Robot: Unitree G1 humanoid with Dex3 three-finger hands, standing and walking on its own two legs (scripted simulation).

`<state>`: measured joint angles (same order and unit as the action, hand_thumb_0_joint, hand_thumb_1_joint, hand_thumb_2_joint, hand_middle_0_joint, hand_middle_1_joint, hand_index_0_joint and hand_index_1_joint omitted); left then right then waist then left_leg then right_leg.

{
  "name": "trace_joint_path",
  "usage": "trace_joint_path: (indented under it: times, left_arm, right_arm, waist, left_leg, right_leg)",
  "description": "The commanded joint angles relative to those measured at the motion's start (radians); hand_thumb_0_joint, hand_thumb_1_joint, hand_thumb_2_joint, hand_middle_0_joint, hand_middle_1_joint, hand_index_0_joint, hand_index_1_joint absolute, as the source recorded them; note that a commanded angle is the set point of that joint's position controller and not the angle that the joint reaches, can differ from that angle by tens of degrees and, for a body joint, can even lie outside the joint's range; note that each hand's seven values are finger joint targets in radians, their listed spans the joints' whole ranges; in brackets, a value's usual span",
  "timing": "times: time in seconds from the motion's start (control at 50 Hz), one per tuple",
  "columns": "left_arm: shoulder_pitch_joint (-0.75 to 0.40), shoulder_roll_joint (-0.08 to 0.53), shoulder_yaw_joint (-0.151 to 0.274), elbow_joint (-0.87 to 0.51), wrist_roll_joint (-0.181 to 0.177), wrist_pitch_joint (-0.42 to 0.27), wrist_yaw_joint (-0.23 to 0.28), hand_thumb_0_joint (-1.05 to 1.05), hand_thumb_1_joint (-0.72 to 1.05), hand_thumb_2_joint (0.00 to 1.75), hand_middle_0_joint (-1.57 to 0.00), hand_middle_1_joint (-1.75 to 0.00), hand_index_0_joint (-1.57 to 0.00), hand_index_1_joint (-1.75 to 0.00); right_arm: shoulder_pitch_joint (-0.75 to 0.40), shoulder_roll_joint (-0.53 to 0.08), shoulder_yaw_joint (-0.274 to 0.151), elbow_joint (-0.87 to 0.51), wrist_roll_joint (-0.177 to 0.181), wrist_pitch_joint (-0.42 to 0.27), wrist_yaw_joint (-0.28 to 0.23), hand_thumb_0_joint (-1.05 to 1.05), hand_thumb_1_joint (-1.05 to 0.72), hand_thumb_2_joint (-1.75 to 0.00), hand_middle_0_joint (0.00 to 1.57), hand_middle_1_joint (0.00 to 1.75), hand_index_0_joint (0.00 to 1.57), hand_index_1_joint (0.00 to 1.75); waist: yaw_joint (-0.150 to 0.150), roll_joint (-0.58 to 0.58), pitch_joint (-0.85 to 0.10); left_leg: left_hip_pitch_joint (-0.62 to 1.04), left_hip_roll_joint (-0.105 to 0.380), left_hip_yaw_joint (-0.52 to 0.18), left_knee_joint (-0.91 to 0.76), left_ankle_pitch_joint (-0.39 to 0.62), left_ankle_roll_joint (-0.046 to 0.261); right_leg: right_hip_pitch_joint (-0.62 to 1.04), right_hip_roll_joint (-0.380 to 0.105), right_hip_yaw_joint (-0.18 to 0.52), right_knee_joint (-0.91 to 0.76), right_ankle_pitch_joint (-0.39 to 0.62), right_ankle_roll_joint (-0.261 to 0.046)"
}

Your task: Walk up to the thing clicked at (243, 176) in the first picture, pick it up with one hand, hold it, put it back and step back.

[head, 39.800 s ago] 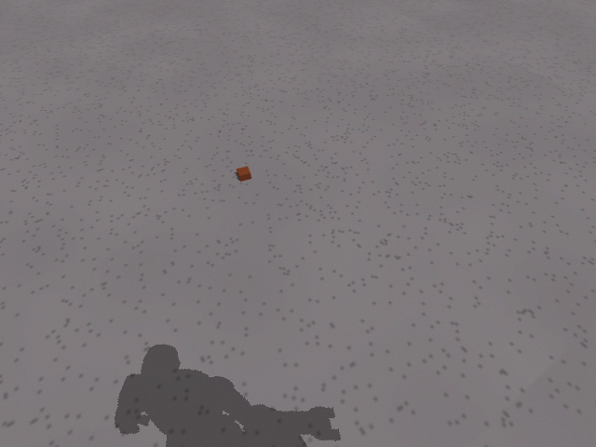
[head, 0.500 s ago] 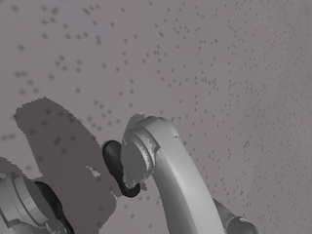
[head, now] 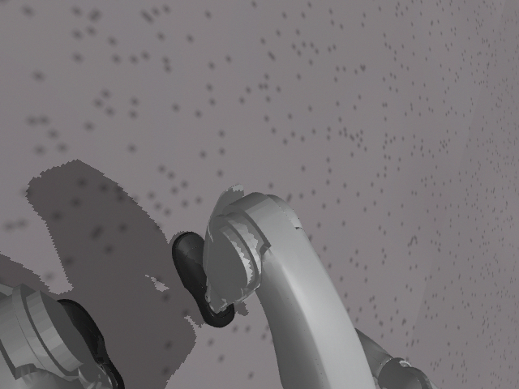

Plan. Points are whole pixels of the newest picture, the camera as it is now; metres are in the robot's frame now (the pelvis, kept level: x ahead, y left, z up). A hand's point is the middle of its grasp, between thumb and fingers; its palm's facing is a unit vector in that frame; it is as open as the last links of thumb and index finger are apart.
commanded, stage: close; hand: left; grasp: from above
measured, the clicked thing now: out of the picture +0.46 +0.42 -0.30
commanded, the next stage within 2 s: none
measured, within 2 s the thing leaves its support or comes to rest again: neither
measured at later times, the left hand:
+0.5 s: hand out of the picture +0.44 +0.41 -0.27, palm faces -0.33 -0.30 -0.89, open 10.3 cm
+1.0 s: hand out of the picture +0.44 +0.41 -0.27, palm faces -0.33 -0.29 -0.90, open 11.4 cm
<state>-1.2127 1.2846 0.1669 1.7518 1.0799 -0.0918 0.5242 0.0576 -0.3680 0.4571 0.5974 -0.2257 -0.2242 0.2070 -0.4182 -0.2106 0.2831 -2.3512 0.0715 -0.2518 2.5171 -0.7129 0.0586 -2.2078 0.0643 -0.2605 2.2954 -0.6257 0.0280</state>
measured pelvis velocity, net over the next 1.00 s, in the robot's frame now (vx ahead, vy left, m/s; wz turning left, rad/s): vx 0.00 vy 0.00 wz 0.00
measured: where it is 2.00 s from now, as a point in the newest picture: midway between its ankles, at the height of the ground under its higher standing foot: (157, 330)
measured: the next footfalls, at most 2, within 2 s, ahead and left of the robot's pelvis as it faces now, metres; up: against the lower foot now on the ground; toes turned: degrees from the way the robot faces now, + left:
none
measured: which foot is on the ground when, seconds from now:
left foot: down 0.00-1.00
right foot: down 0.00-1.00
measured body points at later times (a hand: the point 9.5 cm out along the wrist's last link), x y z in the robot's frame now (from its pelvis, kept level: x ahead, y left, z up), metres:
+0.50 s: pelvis +0.00 +0.00 +0.00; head +0.31 +0.15 +0.29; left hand +0.45 +0.42 -0.22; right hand +0.05 -0.24 -0.05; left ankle +0.06 +0.12 -0.28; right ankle +0.12 -0.10 -0.28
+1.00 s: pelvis +0.00 +0.00 +0.00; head +0.31 +0.15 +0.28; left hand +0.45 +0.43 -0.22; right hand +0.06 -0.24 -0.05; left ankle +0.06 +0.12 -0.28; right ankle +0.12 -0.10 -0.28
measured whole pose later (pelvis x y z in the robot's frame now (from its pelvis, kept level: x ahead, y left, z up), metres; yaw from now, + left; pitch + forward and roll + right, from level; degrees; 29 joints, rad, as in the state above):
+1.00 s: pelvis +0.00 +0.00 +0.00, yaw +0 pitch +28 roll -17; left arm -1.21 1.29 0.17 1.74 1.10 -0.08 0.53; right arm 0.06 -0.36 0.45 0.60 -0.23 -0.22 0.21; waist -0.42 -0.21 0.27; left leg -2.35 0.07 -0.25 2.52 -0.72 0.06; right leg -2.21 0.06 -0.26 2.30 -0.63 0.03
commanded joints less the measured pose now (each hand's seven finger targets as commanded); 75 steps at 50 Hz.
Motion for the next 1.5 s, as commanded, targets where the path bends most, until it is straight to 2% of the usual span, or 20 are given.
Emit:
trace_joint_path:
  times: [0.0, 0.04, 0.18, 0.34, 0.38, 0.4, 0.48, 0.52, 0.58, 0.62, 0.72, 0.78, 0.84, 0.92, 0.98, 1.1, 1.32, 1.34, 1.44, 1.48]
  left_arm:
    - [-0.177, 0.256, -0.015, -0.119, 0.009, -0.001, 0.051, 0.0, -0.04, 0.65, -0.38, -0.9, -0.43, -0.85]
    - [-0.216, 0.301, 0.018, -0.168, 0.01, -0.002, 0.061, 0.0, -0.03, 0.65, -0.38, -0.9, -0.43, -0.85]
    - [-0.168, 0.255, 0.001, -0.063, -0.002, 0.025, 0.053, 0.0, -0.06, 0.63, -0.36, -0.9, -0.41, -0.84]
    - [-0.161, 0.256, -0.012, -0.114, 0.002, 0.009, 0.038, 0.0, 0.04, 0.66, -0.44, -0.9, -0.49, -0.85]
    - [-0.204, 0.291, 0.012, -0.172, 0.001, 0.004, 0.046, 0.0, 0.06, 0.65, -0.44, -0.9, -0.49, -0.84]
    - [-0.168, 0.274, 0.007, -0.087, -0.002, 0.008, 0.048, 0.0, 0.05, 0.61, -0.42, -0.91, -0.48, -0.84]
    - [-0.178, 0.257, -0.006, -0.099, 0.006, 0.009, 0.049, 0.0, 0.08, 0.61, -0.44, -0.9, -0.5, -0.83]
    - [-0.199, 0.293, 0.009, -0.152, 0.005, 0.006, 0.049, 0.0, 0.01, 0.59, -0.39, -0.92, -0.46, -0.84]
    - [-0.191, 0.274, 0.011, -0.151, 0.006, 0.011, 0.054, 0.0, -0.06, 0.6, -0.33, -0.93, -0.39, -0.86]
    - [-0.151, 0.229, -0.009, -0.077, 0.0, 0.019, 0.048, 0.0, -0.1, 0.63, -0.32, -0.92, -0.38, -0.86]
    - [-0.177, 0.271, -0.001, -0.099, -0.004, 0.012, 0.043, 0.0, -0.12, 0.67, -0.34, -0.89, -0.38, -0.86]
    - [-0.148, 0.244, -0.016, -0.068, 0.006, 0.012, 0.043, 0.0, -0.13, 0.67, -0.33, -0.9, -0.37, -0.87]
    - [-0.214, 0.291, 0.012, -0.182, 0.01, 0.003, 0.047, 0.0, -0.12, 0.67, -0.34, -0.9, -0.37, -0.86]
    - [-0.129, 0.241, -0.01, -0.062, 0.012, 0.018, 0.043, 0.0, -0.13, 0.68, -0.34, -0.88, -0.37, -0.85]
    - [-0.182, 0.265, 0.008, -0.126, -0.001, 0.02, 0.038, 0.0, -0.12, 0.66, -0.31, -0.9, -0.36, -0.85]
    - [-0.15, 0.236, -0.021, -0.08, 0.0, 0.01, 0.028, 0.0, -0.1, 0.67, -0.36, -0.88, -0.39, -0.85]
    - [-0.208, 0.292, 0.024, -0.187, 0.018, -0.004, 0.062, 0.0, -0.02, 0.64, -0.39, -0.88, -0.44, -0.83]
    - [-0.144, 0.256, 0.005, -0.067, 0.02, 0.013, 0.063, 0.0, -0.03, 0.62, -0.37, -0.88, -0.43, -0.83]
    - [-0.221, 0.276, 0.014, -0.162, -0.002, 0.027, 0.048, 0.0, -0.05, 0.61, -0.35, -0.89, -0.41, -0.83]
    - [-0.187, 0.272, 0.015, -0.138, -0.004, 0.033, 0.038, 0.0, -0.03, 0.67, -0.41, -0.87, -0.44, -0.83]
  right_arm:
    - [0.207, -0.354, -0.09, 0.042, 0.005, 0.003, -0.009, 0.0, -0.89, -0.9, 0.2, 0.3, 0.2, 0.3]
    - [0.217, -0.35, -0.09, 0.053, 0.006, 0.005, -0.007, 0.0, -0.89, -0.9, 0.2, 0.3, 0.2, 0.3]
    - [0.215, -0.353, -0.101, 0.046, 0.004, 0.005, -0.005, 0.0, -0.89, -0.9, 0.2, 0.3, 0.2, 0.3]
    - [0.217, -0.344, -0.091, 0.032, 0.006, 0.009, -0.01, 0.0, -0.89, -0.9, 0.2, 0.3, 0.2, 0.3]
    - [0.214, -0.348, -0.09, 0.039, 0.007, 0.008, -0.009, 0.0, -0.89, -0.9, 0.2, 0.3, 0.2, 0.3]
    - [0.212, -0.354, -0.094, 0.044, 0.007, 0.006, -0.01, 0.0, -0.89, -0.9, 0.2, 0.3, 0.2, 0.3]
    - [0.212, -0.347, -0.092, 0.039, 0.004, 0.007, -0.01, 0.0, -0.89, -0.9, 0.2, 0.3, 0.2, 0.3]
    - [0.215, -0.37, -0.114, 0.033, 0.003, 0.004, -0.012, 0.0, -0.89, -0.9, 0.2, 0.3, 0.2, 0.3]
    - [0.215, -0.346, -0.093, 0.045, 0.006, 0.003, -0.004, 0.0, -0.89, -0.9, 0.2, 0.3, 0.2, 0.3]
    - [0.22, -0.345, -0.092, 0.044, 0.005, 0.003, -0.003, 0.0, -0.89, -0.9, 0.2, 0.3, 0.2, 0.3]
    - [0.214, -0.356, -0.099, 0.041, 0.005, 0.004, -0.008, 0.0, -0.89, -0.9, 0.2, 0.3, 0.2, 0.3]
    - [0.203, -0.352, -0.096, 0.037, 0.004, 0.002, -0.009, 0.0, -0.9, -0.9, 0.2, 0.3, 0.2, 0.3]
    - [0.214, -0.347, -0.091, 0.044, 0.007, 0.001, -0.007, 0.0, -0.89, -0.9, 0.2, 0.3, 0.2, 0.3]
    - [0.218, -0.35, -0.095, 0.046, 0.003, 0.008, -0.003, 0.0, -0.89, -0.9, 0.2, 0.3, 0.2, 0.3]
    - [0.224, -0.34, -0.092, 0.047, 0.007, 0.006, -0.002, 0.0, -0.89, -0.9, 0.2, 0.3, 0.2, 0.3]
    - [0.207, -0.349, -0.095, 0.03, 0.005, 0.01, -0.008, 0.0, -0.89, -0.9, 0.2, 0.3, 0.2, 0.3]
    - [0.213, -0.342, -0.092, 0.041, 0.006, 0.002, -0.002, 0.0, -0.89, -0.9, 0.2, 0.3, 0.2, 0.3]
    - [0.215, -0.346, -0.094, 0.045, 0.003, 0.004, -0.002, 0.0, -0.89, -0.9, 0.2, 0.3, 0.2, 0.3]
    - [0.233, -0.365, -0.12, 0.045, 0.006, -0.002, -0.004, 0.0, -0.89, -0.9, 0.2, 0.3, 0.2, 0.3]
    - [0.223, -0.341, -0.092, 0.036, 0.009, -0.004, 0.0, 0.0, -0.89, -0.9, 0.2, 0.3, 0.2, 0.3]
  waist:
    - [-0.071, 0.676, -0.669]
    - [-0.052, 0.721, -0.695]
    - [-0.07, 0.655, -0.62]
    - [-0.076, 0.656, -0.64]
    - [-0.057, 0.698, -0.706]
    - [-0.06, 0.676, -0.659]
    - [-0.067, 0.666, -0.628]
    - [-0.066, 0.7, -0.635]
    - [-0.059, 0.699, -0.676]
    - [-0.081, 0.657, -0.638]
    - [-0.066, 0.654, -0.642]
    - [-0.069, 0.654, -0.625]
    - [-0.058, 0.723, -0.693]
    - [-0.08, 0.671, -0.638]
    - [-0.057, 0.677, -0.65]
    - [-0.073, 0.645, -0.62]
    - [-0.054, 0.73, -0.691]
    - [-0.067, 0.682, -0.653]
    - [-0.064, 0.689, -0.639]
    - [-0.066, 0.68, -0.666]
  left_leg:
    - [0.563, 0.051, 0.006, -0.245, 0.317, -0.059]
    - [0.584, 0.053, 0.007, -0.251, 0.327, -0.065]
    - [0.529, 0.05, 0.005, -0.26, 0.267, -0.058]
    - [0.537, 0.048, 0.009, -0.256, 0.289, -0.055]
    - [0.58, 0.055, 0.002, -0.252, 0.324, -0.061]
    - [0.558, 0.053, 0.0, -0.256, 0.293, -0.062]
    - [0.526, 0.05, 0.009, -0.261, 0.256, -0.059]
    - [0.556, 0.049, 0.013, -0.262, 0.27, -0.059]
    - [0.571, 0.056, 0.0, -0.253, 0.322, -0.063]
    - [0.553, 0.055, -0.008, -0.258, 0.32, -0.061]
    - [0.542, 0.051, 0.004, -0.256, 0.268, -0.057]
    - [0.538, 0.052, 0.0, -0.265, 0.256, -0.061]
    - [0.601, 0.057, -0.002, -0.26, 0.328, -0.069]
    - [0.56, 0.054, 0.001, -0.258, 0.327, -0.064]
    - [0.551, 0.051, 0.008, -0.246, 0.318, -0.06]
    - [0.527, 0.05, 0.0, -0.259, 0.262, -0.056]
    - [0.591, 0.054, 0.007, -0.248, 0.339, -0.067]
    - [0.563, 0.052, 0.012, -0.247, 0.324, -0.063]
    - [0.537, 0.046, 0.021, -0.248, 0.278, -0.057]
    - [0.549, 0.049, 0.007, -0.246, 0.308, -0.058]
  right_leg:
    - [0.374, 0.033, -0.038, -0.166, 0.269, -0.034]
    - [0.369, 0.032, -0.037, -0.162, 0.268, -0.037]
    - [0.34, 0.036, -0.04, -0.172, 0.229, -0.037]
    - [0.393, 0.034, -0.035, -0.175, 0.26, -0.034]
    - [0.379, 0.032, -0.039, -0.169, 0.269, -0.035]
    - [0.347, 0.036, -0.043, -0.164, 0.239, -0.037]
    - [0.352, 0.037, -0.042, -0.173, 0.226, -0.037]
    - [0.358, 0.036, -0.034, -0.179, 0.232, -0.038]
    - [0.349, 0.033, -0.042, -0.165, 0.261, -0.035]
    - [0.348, 0.032, -0.047, -0.166, 0.259, -0.033]
    - [0.358, 0.037, -0.038, -0.173, 0.232, -0.037]
    - [0.346, 0.035, -0.044, -0.167, 0.223, -0.038]
    - [0.353, 0.029, -0.039, -0.162, 0.262, -0.036]
    - [0.362, 0.035, -0.042, -0.166, 0.268, -0.035]
    - [0.343, 0.032, -0.034, -0.167, 0.258, -0.035]
    - [0.351, 0.035, -0.045, -0.171, 0.226, -0.036]
    - [0.347, 0.029, -0.036, -0.16, 0.272, -0.035]
    - [0.358, 0.034, -0.035, -0.167, 0.271, -0.034]
    - [0.344, 0.031, -0.024, -0.172, 0.241, -0.038]
    - [0.344, 0.028, -0.03, -0.165, 0.254, -0.035]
